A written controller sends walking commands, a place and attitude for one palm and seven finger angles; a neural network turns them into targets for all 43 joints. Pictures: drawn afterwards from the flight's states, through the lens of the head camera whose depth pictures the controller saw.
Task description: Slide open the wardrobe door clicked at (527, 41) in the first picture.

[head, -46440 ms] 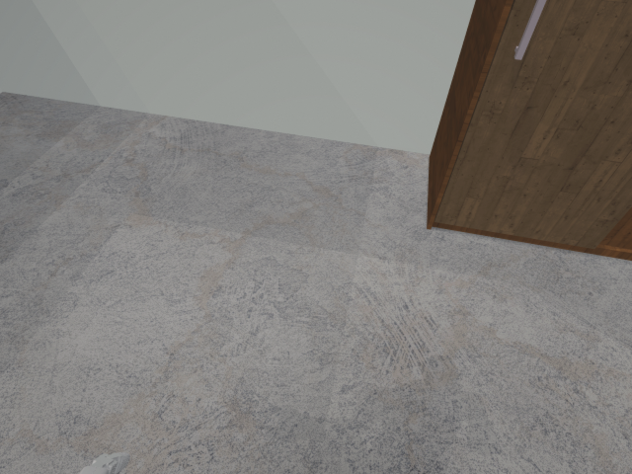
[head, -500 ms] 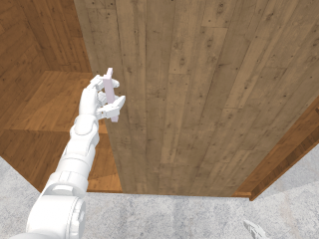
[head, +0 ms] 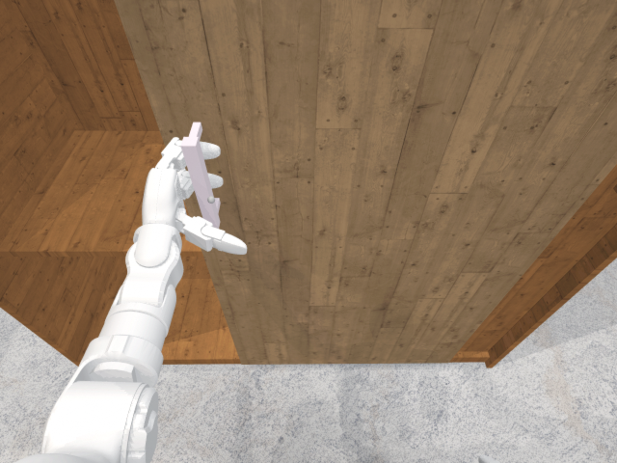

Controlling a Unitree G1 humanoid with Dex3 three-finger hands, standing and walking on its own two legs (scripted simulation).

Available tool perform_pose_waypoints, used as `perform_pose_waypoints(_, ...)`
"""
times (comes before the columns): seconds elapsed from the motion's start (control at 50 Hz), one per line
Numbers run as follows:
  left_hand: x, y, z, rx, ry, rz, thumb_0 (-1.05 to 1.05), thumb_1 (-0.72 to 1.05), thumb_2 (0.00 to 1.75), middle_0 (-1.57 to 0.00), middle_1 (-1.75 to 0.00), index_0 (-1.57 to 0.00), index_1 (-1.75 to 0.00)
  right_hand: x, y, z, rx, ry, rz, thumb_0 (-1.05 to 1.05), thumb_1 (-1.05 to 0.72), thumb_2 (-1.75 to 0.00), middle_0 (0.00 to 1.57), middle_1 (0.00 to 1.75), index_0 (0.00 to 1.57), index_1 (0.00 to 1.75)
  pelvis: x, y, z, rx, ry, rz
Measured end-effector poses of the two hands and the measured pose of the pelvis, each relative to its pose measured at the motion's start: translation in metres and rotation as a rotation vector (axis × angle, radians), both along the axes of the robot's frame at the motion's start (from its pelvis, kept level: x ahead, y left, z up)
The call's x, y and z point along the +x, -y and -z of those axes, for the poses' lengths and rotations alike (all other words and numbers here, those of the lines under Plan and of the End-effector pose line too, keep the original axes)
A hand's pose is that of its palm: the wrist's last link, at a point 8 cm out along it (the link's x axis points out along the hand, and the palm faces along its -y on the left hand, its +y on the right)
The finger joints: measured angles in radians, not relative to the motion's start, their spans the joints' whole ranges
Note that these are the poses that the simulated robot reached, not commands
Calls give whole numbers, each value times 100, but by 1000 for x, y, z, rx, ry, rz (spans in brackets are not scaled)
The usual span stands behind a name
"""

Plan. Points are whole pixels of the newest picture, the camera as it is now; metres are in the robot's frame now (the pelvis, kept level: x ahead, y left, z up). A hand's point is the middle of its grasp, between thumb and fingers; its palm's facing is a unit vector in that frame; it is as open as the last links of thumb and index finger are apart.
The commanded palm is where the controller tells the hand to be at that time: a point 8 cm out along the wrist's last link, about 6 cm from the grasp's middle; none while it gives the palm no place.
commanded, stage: slip the hand off the handle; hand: left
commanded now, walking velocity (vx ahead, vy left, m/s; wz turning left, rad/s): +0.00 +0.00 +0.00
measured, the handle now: (205, 179) +0.47 +0.16 +0.11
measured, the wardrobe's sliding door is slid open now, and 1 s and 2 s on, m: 0.49 0.49 0.49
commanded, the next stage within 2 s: draw the hand back to the body in 1.28 s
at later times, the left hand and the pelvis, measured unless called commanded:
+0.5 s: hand (154, 200) +0.42 +0.21 +0.11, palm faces +0.17 -0.98 -0.14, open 14.3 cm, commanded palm +0.39 +0.26 +0.12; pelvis +0.01 +0.00 +0.00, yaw +1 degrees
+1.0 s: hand (132, 246) +0.35 +0.22 +0.11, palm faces +0.15 -0.98 -0.14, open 14.7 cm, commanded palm +0.32 +0.26 +0.12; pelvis +0.03 +0.01 +0.00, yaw +1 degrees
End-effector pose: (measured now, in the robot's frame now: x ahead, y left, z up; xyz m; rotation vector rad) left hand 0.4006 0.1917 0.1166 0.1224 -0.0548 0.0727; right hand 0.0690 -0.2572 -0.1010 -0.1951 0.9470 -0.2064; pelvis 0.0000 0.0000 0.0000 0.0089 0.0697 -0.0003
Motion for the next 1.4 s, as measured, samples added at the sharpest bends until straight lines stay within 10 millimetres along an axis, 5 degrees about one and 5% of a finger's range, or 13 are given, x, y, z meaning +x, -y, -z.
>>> perform_pose_waypoints(0.3,1,-18,2,-4,-12,6,-2,-55,20,-42,-122,-38,-121,64,-12,-14,-2,98,-34,1,-91,-90,20,30,20,30,13,-2,-1,-3,-4,-1)
perform_pose_waypoints(0.56,-10,-83,-4,25,-14,-90,-2,-55,20,-30,-117,-30,-117,49,-12,-2,-8,15,-42,1,-91,-90,20,30,20,30,15,-4,1,-14,-15,-23)
perform_pose_waypoints(0.72,-13,-77,-3,-4,0,-4,-2,-55,20,-26,-116,-26,-116,41,-9,1,-15,-9,-27,1,-91,-90,20,30,20,30,21,-10,3,-17,-24,-22)
perform_pose_waypoints(0.88,-45,-71,15,-3,-9,-31,-2,-55,20,-25,-115,-26,-115,62,-17,-7,9,77,-40,1,-91,-90,20,30,20,30,25,-11,2,-12,-6,-3)
perform_pose_waypoints(1.16,-106,-77,2,12,-6,-52,-2,-55,19,-25,-115,-26,-115,130,-38,-27,36,282,-164,1,-91,-90,20,30,20,30,22,-4,2,-17,38,-42)
perform_pose_waypoints(1.4,-153,-72,0,31,13,-82,-2,-55,19,-25,-115,-26,-115,136,-38,-34,41,338,-205,1,-90,-90,20,30,20,30,20,6,2,-14,68,-49)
